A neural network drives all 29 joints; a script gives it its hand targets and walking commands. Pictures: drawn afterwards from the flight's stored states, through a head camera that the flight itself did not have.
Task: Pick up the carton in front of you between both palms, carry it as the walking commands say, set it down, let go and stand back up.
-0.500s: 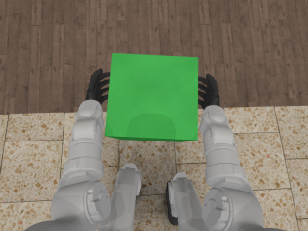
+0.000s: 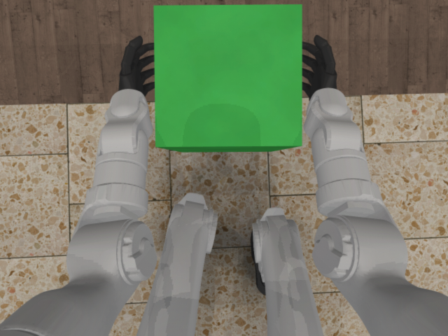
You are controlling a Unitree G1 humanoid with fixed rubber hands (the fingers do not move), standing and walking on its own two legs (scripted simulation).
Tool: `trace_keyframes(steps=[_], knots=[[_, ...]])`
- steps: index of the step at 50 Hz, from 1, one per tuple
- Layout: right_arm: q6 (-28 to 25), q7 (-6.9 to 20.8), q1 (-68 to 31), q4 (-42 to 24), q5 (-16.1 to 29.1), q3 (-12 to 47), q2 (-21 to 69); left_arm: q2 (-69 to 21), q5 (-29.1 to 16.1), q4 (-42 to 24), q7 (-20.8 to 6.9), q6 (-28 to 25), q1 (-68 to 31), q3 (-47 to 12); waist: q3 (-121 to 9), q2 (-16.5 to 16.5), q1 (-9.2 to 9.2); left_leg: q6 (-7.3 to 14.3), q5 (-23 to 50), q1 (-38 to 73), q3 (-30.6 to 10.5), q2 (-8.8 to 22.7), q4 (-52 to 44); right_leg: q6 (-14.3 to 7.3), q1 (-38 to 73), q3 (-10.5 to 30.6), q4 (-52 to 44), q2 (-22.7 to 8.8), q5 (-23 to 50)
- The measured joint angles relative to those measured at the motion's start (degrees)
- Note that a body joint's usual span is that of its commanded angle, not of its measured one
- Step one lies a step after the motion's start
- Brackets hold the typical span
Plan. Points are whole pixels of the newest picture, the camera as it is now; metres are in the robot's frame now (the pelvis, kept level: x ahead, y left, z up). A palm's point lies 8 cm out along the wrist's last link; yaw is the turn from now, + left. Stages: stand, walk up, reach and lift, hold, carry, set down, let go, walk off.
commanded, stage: set down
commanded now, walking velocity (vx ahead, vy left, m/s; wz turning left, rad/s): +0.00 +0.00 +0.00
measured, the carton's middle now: (227, 96) +0.49 +0.06 -0.18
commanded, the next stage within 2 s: none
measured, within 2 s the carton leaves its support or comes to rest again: rests again in 1.06 s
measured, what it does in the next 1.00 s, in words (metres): lowers itself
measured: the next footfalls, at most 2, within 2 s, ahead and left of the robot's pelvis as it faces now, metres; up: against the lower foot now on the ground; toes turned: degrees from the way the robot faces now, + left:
none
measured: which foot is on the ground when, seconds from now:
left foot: down 0.00-1.00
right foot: down 0.00-1.00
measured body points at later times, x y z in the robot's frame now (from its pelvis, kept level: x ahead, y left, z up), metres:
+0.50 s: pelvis -0.01 -0.01 -0.10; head +0.35 +0.02 +0.17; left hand +0.50 +0.23 -0.26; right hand +0.55 -0.07 -0.26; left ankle +0.11 +0.12 -0.46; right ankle +0.08 -0.13 -0.46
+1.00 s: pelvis -0.01 -0.01 -0.11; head +0.35 +0.02 +0.15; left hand +0.49 +0.22 -0.29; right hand +0.55 -0.08 -0.29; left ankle +0.11 +0.12 -0.46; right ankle +0.08 -0.13 -0.46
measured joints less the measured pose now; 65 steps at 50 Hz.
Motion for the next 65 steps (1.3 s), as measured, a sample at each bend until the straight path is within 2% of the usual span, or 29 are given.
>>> trace_keyframes(steps=[12, 22, 28, 32, 42, 53, 65], knots=[[0.25, -1.60, -9.90, 4.87, 0.97, 2.14, -3.40, 3.37, -0.83, 3.42, -0.03, 0.04, -8.34, 1.43, 6.81, -0.13, 1.10, -1.33, -0.62, -8.40, 0.20, -0.36, 8.90, 0.32, -9.00, -0.30, 9.84, 1.50, -0.86], [0.01, -3.74, -17.00, 8.08, 4.54, 7.34, -6.52, 7.23, -4.23, 6.05, 0.16, -0.75, -13.94, 0.47, 15.81, 0.02, 2.31, -1.86, -2.17, -11.94, 0.80, 0.52, 16.45, 0.66, -13.08, -0.60, 17.56, 3.05, -2.00], [0.17, -4.89, -17.31, 8.75, 7.23, 11.79, -7.91, 7.97, -7.10, 6.97, 0.55, -1.27, -13.81, -0.25, 17.83, 1.05, 2.63, -1.20, -4.15, -12.02, 2.28, 1.54, 19.72, 0.90, -13.43, 0.07, 21.13, 3.41, -3.71], [-0.43, -5.02, -17.15, 9.99, 7.49, 12.27, -8.12, 8.01, -7.07, 8.51, 0.49, -1.76, -14.10, -0.07, 17.21, 0.87, 2.83, -1.31, -4.85, -12.31, 2.34, 1.68, 20.79, 0.45, -13.85, -0.28, 22.31, 3.17, -4.41], [-1.26, -4.31, -18.43, 13.73, 5.57, 10.58, -7.86, 8.54, -5.37, 11.61, -1.23, -2.57, -14.40, 0.66, 18.21, 0.13, 2.86, -1.46, -4.93, -12.14, 2.26, 2.28, 21.86, -0.39, -14.04, -1.11, 23.44, 2.79, -4.14], [-2.36, -3.27, -20.49, 16.78, 6.75, 11.63, -10.11, 9.08, -5.10, 14.36, -1.55, -3.47, -16.58, -0.68, 22.36, -0.47, 2.86, -0.79, -5.00, -11.00, 2.98, 3.40, 23.20, -0.73, -13.12, -1.46, 24.77, 2.20, -3.96], [-3.30, -0.33, -22.57, 19.60, 5.26, 10.37, -11.39, 9.48, -2.78, 16.83, -4.51, -4.68, -18.70, 1.14, 23.75, -0.53, 3.04, -0.56, -4.72, -10.85, 3.43, 4.01, 23.91, -1.42, -13.34, -1.92, 25.73, 1.23, -3.49]])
